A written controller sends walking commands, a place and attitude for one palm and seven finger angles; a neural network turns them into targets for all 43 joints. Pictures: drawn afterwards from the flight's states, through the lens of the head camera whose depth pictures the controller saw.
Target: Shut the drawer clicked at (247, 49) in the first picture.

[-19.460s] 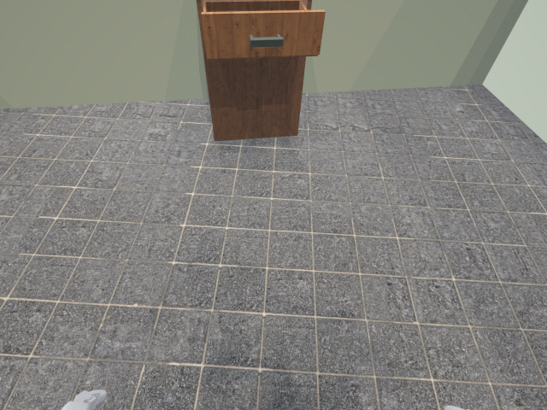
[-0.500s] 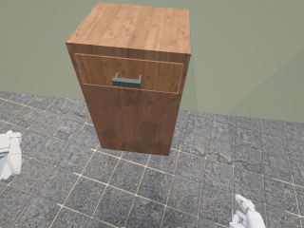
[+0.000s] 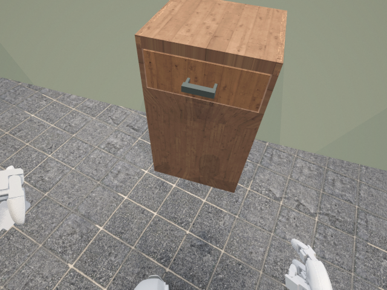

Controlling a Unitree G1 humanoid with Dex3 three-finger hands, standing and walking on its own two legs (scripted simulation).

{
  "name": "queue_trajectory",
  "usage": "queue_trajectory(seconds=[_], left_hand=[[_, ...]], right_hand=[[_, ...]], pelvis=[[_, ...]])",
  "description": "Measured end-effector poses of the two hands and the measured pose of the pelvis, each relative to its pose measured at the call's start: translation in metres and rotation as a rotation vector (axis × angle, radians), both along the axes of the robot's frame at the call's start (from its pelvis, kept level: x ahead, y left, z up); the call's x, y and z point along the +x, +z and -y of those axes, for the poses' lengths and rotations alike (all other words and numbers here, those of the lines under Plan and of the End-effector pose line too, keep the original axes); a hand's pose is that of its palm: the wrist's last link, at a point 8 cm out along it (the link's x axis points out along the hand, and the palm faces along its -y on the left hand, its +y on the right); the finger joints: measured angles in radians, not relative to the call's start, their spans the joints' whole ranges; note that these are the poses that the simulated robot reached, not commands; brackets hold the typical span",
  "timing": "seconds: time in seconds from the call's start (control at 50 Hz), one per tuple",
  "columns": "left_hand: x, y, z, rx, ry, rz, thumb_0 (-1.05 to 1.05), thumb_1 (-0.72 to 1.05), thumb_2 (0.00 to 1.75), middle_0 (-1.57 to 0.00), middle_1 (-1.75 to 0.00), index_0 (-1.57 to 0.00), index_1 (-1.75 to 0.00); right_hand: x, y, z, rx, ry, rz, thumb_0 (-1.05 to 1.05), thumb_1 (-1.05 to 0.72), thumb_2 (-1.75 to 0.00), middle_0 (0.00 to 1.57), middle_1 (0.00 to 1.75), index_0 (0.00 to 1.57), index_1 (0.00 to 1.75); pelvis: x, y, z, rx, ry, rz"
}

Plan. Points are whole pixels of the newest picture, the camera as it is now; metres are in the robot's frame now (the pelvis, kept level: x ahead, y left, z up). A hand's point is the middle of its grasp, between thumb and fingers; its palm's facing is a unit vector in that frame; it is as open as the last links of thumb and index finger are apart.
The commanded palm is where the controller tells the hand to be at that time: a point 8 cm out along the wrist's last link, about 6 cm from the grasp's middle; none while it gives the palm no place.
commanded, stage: stop stepping back and stand still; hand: left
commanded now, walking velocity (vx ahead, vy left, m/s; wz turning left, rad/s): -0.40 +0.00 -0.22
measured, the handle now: (200, 86) +0.77 +0.03 -0.04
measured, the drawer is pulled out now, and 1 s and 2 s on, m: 0.00 0.00 0.00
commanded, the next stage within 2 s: let the arm hang, fingers relaxed in 0.88 s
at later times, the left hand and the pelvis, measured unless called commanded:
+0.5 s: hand (0, 237) +0.15 +0.25 +0.18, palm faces +0.29 -0.89 -0.36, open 3.2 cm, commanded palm +0.09 +0.29 +0.19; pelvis -0.09 +0.04 +0.00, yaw -11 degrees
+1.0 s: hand (39, 242) +0.15 +0.21 +0.17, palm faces +0.19 -0.86 -0.48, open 3.2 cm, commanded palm none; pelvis -0.09 +0.02 +0.01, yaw -13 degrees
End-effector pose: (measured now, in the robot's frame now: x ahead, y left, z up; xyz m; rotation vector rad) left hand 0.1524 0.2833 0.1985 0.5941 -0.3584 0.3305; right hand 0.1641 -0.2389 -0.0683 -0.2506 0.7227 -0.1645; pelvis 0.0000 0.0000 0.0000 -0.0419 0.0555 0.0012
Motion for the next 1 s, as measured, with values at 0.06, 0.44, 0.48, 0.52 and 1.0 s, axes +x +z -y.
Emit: queue_trajectory(seconds=[0.06,0.44,0.48,0.52,1.0], left_hand=[[-0.009,0.000,-0.002,-0.042,-0.022,-0.006,0.01,0.89,0.90,-1.41,-1.60,-1.41,-1.60],[-0.048,0.003,-0.007,-0.111,-0.144,0.010,0.01,0.89,0.90,-1.41,-1.60,-1.41,-1.60],[-0.041,-0.002,-0.012,-0.128,-0.141,0.029,0.01,0.89,0.90,-1.41,-1.60,-1.41,-1.60],[-0.033,-0.006,-0.012,-0.133,-0.148,0.019,0.01,0.89,0.90,-1.41,-1.60,-1.41,-1.60],[-0.031,-0.010,0.025,-0.047,-0.188,-0.118,0.01,0.89,0.90,-1.41,-1.60,-1.40,-1.60]], right_hand=[[-0.007,0.005,-0.008,-0.009,-0.006,-0.025,0.02,-0.91,-0.90,0.20,0.30,0.20,0.30],[-0.144,0.018,-0.009,-0.040,-0.163,0.006,0.01,-0.90,-0.90,0.20,0.30,0.20,0.30],[-0.165,0.011,-0.007,-0.060,-0.211,-0.009,0.02,-0.90,-0.90,0.20,0.30,0.20,0.30],[-0.184,0.008,-0.009,-0.050,-0.253,-0.025,0.02,-0.91,-0.90,0.20,0.29,0.20,0.30],[-0.178,-0.002,0.004,0.044,-0.241,0.024,0.02,-0.91,-0.90,0.20,0.29,0.20,0.30]], pelvis=[[-0.005,0.006,-0.008,0.006,-0.019,0.009],[-0.077,0.010,-0.033,0.023,-0.186,0.057],[-0.082,0.005,-0.039,0.015,-0.184,0.065],[-0.089,0.006,-0.041,0.028,-0.193,0.083],[-0.094,0.011,-0.019,0.039,-0.221,0.074]])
